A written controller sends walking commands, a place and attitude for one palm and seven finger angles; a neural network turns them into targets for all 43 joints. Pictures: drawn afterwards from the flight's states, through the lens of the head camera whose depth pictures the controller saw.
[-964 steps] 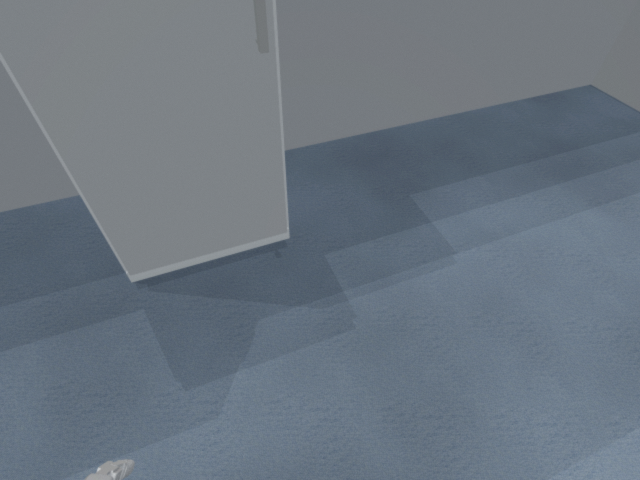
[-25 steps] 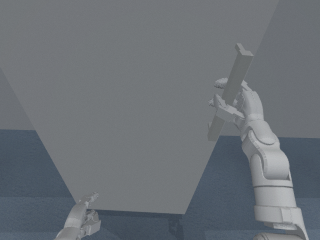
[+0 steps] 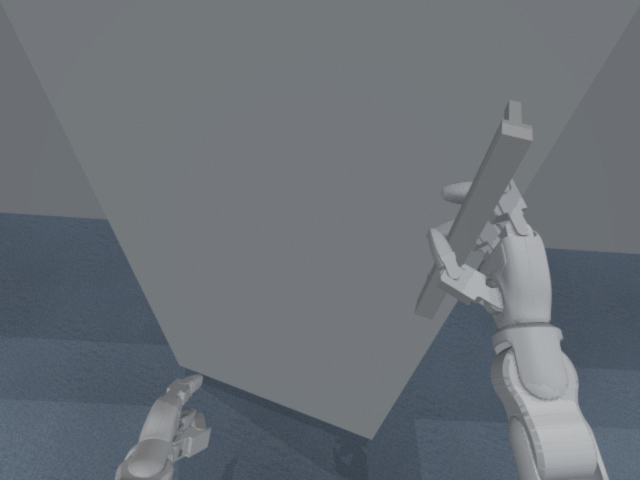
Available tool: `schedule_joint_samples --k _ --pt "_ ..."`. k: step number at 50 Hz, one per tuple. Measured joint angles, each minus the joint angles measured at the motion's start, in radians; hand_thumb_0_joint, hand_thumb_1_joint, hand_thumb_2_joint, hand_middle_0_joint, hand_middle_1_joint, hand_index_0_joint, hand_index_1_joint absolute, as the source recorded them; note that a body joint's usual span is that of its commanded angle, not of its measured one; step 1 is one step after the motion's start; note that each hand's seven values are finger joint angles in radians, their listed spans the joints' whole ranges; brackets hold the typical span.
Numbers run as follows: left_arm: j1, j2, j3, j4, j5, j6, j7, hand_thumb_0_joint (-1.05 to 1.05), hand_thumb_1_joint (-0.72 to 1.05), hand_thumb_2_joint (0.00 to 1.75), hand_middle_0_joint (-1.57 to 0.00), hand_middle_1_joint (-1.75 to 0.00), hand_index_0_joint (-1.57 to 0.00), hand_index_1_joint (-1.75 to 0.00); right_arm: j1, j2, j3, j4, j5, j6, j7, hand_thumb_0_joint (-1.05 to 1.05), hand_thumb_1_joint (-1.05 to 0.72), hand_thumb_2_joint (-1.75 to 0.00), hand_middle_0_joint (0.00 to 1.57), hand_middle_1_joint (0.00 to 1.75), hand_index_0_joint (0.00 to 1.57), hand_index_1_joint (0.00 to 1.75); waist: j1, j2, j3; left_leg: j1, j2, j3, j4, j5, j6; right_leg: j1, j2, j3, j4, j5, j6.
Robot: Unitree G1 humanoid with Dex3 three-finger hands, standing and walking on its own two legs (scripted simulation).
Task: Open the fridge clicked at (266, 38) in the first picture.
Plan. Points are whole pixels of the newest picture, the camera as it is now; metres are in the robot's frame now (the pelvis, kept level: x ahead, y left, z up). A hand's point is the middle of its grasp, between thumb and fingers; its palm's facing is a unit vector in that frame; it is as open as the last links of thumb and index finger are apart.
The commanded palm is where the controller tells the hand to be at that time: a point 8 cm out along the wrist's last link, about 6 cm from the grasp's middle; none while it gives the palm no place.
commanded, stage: walk backward, drawing the door open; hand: right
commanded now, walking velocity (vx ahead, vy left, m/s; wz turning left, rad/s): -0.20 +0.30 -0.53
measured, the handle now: (461, 227) +0.34 -0.10 +0.19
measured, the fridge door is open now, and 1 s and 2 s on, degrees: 18 34 62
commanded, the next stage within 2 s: none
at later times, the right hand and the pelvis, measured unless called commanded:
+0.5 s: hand (412, 345) +0.21 -0.04 +0.18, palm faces +0.08 +0.97 -0.22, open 7.3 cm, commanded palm +0.17 -0.09 +0.20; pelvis -0.07 +0.08 -0.02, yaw -10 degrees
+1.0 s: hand (353, 394) +0.16 +0.01 +0.18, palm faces +0.48 +0.85 -0.20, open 7.1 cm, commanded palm +0.11 -0.03 +0.19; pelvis -0.04 +0.24 -0.01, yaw -30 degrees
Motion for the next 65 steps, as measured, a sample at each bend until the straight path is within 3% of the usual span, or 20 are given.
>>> schedule_joint_samples --k 13,20,22,25,26,28,30,32,34,37,40,42,44,46,50,52,54,57,60,65 --pt "0.032 -0.037 0.006 0.054 -0.005 -0.065 -0.001 0.01 0.9 0.9 -0.2 -0.3 -0.2 -0.3 0.024 0.002 -0.009 -0.077 -0.038 -0.038 -0.029 -0.1 -0.64 -0.7 0.45 1.4 0.17 1.26 0.021 0.006 0.056 -0.088 -0.017 0.046 0.043 0.035 0.033 -0.102 -0.009 0.068 0.023 0.072 0.027" --pt "0.03 -0.026 0.034 0.073 -0.004 -0.139 0.001 0.01 0.9 0.9 -0.2 -0.3 -0.2 -0.3 0.035 -0.005 -0.01 -0.168 -0.059 -0.005 -0.033 -0.11 -0.64 -0.71 0.46 1.4 0.16 1.24 0.04 0.011 0.083 -0.135 -0.023 0.114 0.107 0.023 0.088 -0.176 -0.027 0.086 0.186 -0.079 0.004" --pt "0.035 -0.027 0.039 0.069 0.0 -0.163 0.005 0.01 0.9 0.9 -0.2 -0.29 -0.2 -0.3 0.029 -0.017 -0.015 -0.187 -0.06 0.002 -0.029 -0.12 -0.64 -0.7 0.46 1.4 0.15 1.22 0.044 0.024 0.09 -0.169 -0.016 0.122 0.182 -0.034 0.074 -0.182 -0.024 0.097 0.18 0.006 0.026" --pt "0.042 -0.046 0.05 0.081 0.012 -0.186 0.006 0.01 0.91 0.9 -0.2 -0.29 -0.19 -0.3 0.025 -0.035 -0.028 -0.179 -0.044 -0.018 -0.014 -0.12 -0.64 -0.71 0.46 1.4 0.14 1.21 0.06 0.026 0.099 -0.222 -0.052 0.024 0.408 -0.208 0.014 -0.189 -0.021 0.149 0.152 0.039 0.069" --pt "0.046 -0.05 0.053 0.087 0.014 -0.188 0.004 0.01 0.91 0.9 -0.2 -0.29 -0.19 -0.3 0.023 -0.036 -0.027 -0.176 -0.042 -0.025 -0.006 -0.12 -0.64 -0.72 0.47 1.4 0.14 1.22 0.064 0.019 0.099 -0.201 -0.062 -0.008 0.408 -0.237 0.011 -0.197 -0.025 0.173 0.142 0.038 0.067" --pt "0.059 -0.06 0.051 0.096 0.01 -0.195 -0.004 0.01 0.91 0.9 -0.2 -0.29 -0.19 -0.3 0.012 -0.046 -0.018 -0.185 -0.038 -0.024 0.008 -0.12 -0.63 -0.73 0.47 1.4 0.14 1.22 0.059 0.034 0.087 -0.1 -0.039 -0.047 0.24 -0.227 0.02 -0.233 -0.034 0.18 0.152 0.011 0.05" --pt "0.033 -0.055 0.048 0.116 0.009 -0.198 -0.011 0.01 0.91 0.9 -0.2 -0.29 -0.19 -0.3 -0.006 -0.035 -0.013 -0.196 -0.049 -0.035 0.015 -0.13 -0.62 -0.74 0.47 1.4 0.15 1.22 0.048 0.04 0.116 -0.098 -0.034 -0.005 0.217 -0.121 0.042 -0.289 -0.041 0.166 0.311 -0.118 0.043" --pt "0.017 -0.045 0.052 0.126 0.013 -0.205 -0.014 0.02 0.91 0.9 -0.2 -0.29 -0.19 -0.3 -0.007 -0.017 0.005 -0.203 -0.062 -0.046 0.027 -0.12 -0.61 -0.76 0.48 1.4 0.16 1.23 0.043 0.048 0.136 -0.092 -0.021 0.037 0.214 -0.124 0.06 -0.328 -0.025 0.132 0.513 -0.218 0.032" --pt "0.011 -0.039 0.053 0.121 0.021 -0.216 -0.009 0.02 0.91 0.9 -0.2 -0.29 -0.19 -0.3 0.003 -0.008 0.024 -0.213 -0.07 -0.055 0.039 -0.11 -0.6 -0.77 0.48 1.4 0.17 1.23 0.032 0.067 0.144 -0.081 -0.003 0.062 0.191 -0.124 0.071 -0.31 -0.013 0.076 0.591 -0.275 0.029" --pt "0.002 -0.029 0.044 0.092 0.029 -0.239 -0.002 0.02 0.91 0.9 -0.2 -0.29 -0.19 -0.3 0.019 -0.008 0.047 -0.222 -0.077 -0.078 0.048 -0.11 -0.59 -0.79 0.48 1.4 0.19 1.22 0.025 0.089 0.132 -0.089 0.017 0.102 0.162 -0.11 0.084 -0.215 -0.005 0.004 0.447 -0.259 0.028" --pt "-0.008 -0.011 0.042 0.041 0.027 -0.256 -0.005 0.02 0.91 0.9 -0.2 -0.29 -0.19 -0.3 0.015 -0.006 0.061 -0.229 -0.077 -0.086 0.041 -0.12 -0.59 -0.79 0.49 1.4 0.18 1.2 0.021 0.067 0.104 -0.155 0.007 0.137 0.238 -0.122 0.077 -0.073 -0.022 -0.014 0.148 -0.054 0.01" --pt "-0.039 -0.034 0.053 0.033 0.022 -0.256 -0.017 0.01 0.91 0.9 -0.2 -0.29 -0.19 -0.3 -0.012 -0.025 0.05 -0.201 -0.063 -0.112 0.035 -0.13 -0.6 -0.79 0.5 1.4 0.18 1.2 0.015 0.091 0.136 -0.211 0.0 0.074 0.403 -0.239 0.028 -0.048 -0.013 0.0 0.12 -0.091 0.028" --pt "-0.058 -0.045 0.047 0.03 0.018 -0.256 -0.033 0.01 0.91 0.9 -0.2 -0.29 -0.19 -0.3 -0.021 -0.028 0.032 -0.173 -0.056 -0.125 0.031 -0.13 -0.6 -0.79 0.5 1.4 0.18 1.22 0.012 0.076 0.163 -0.244 -0.029 0.034 0.502 -0.321 0.012 -0.034 -0.032 0.041 0.099 -0.078 0.053" --pt "-0.065 -0.049 0.042 0.032 0.01 -0.261 -0.05 0.01 0.91 0.9 -0.2 -0.29 -0.19 -0.3 -0.024 -0.022 0.015 -0.148 -0.048 -0.124 0.027 -0.12 -0.6 -0.8 0.5 1.4 0.18 1.23 0.001 0.043 0.174 -0.241 -0.036 0.019 0.469 -0.284 0.001 -0.023 -0.063 0.081 0.071 -0.049 0.077" --pt "-0.054 -0.06 0.024 0.025 -0.011 -0.249 -0.062 0.01 0.9 0.9 -0.2 -0.29 -0.2 -0.3 -0.019 -0.017 -0.039 -0.124 -0.017 -0.089 0.008 -0.11 -0.61 -0.81 0.48 1.4 0.19 1.26 -0.044 0.01 0.16 -0.122 -0.008 0.004 0.236 -0.131 -0.031 -0.025 -0.115 0.123 0.098 -0.055 0.121" --pt "-0.072 -0.059 0.01 0.033 -0.017 -0.235 -0.062 0.01 0.9 0.9 -0.2 -0.3 -0.2 -0.3 -0.015 -0.018 -0.093 -0.121 -0.012 -0.084 -0.005 -0.11 -0.61 -0.82 0.48 1.4 0.18 1.27 -0.053 -0.001 0.155 -0.103 -0.02 0.022 0.2 -0.057 -0.002 -0.075 -0.13 0.145 0.216 -0.15 0.087" --pt "-0.099 -0.052 0.013 0.052 -0.011 -0.216 -0.056 0.01 0.9 0.9 -0.2 -0.3 -0.2 -0.3 0.0 -0.015 -0.138 -0.126 -0.009 -0.081 -0.009 -0.11 -0.62 -0.83 0.47 1.4 0.18 1.28 -0.042 0.008 0.162 -0.124 -0.023 0.037 0.22 -0.066 0.053 -0.164 -0.071 0.172 0.453 -0.297 0.052" --pt "-0.098 -0.036 0.022 0.067 0.002 -0.203 -0.043 0.01 0.9 0.9 -0.2 -0.3 -0.2 -0.3 0.045 -0.014 -0.176 -0.132 -0.007 -0.09 -0.019 -0.1 -0.63 -0.84 0.47 1.4 0.18 1.29 -0.024 0.037 0.16 -0.111 -0.012 0.053 0.152 -0.029 0.091 -0.237 0.014 0.123 0.697 -0.324 0.045" --pt "-0.05 -0.021 0.025 0.065 0.011 -0.193 -0.028 0.01 0.91 0.9 -0.2 -0.3 -0.2 -0.3 0.095 -0.018 -0.189 -0.133 -0.007 -0.1 -0.031 -0.08 -0.64 -0.84 0.46 1.4 0.19 1.3 -0.007 0.067 0.128 -0.092 -0.003 0.08 0.067 0.02 0.111 -0.218 0.057 0.054 0.683 -0.33 0.04" --pt "0.048 -0.004 0.024 0.06 0.016 -0.186 -0.013 0.01 0.91 0.9 -0.2 -0.29 -0.19 -0.3 0.144 -0.038 -0.18 -0.148 -0.018 -0.1 -0.04 -0.08 -0.64 -0.85 0.46 1.4 0.2 1.32 0.001 0.113 0.058 -0.085 -0.012 0.143 -0.044 0.084 0.146 -0.111 0.072 -0.012 0.47 -0.352 0.014"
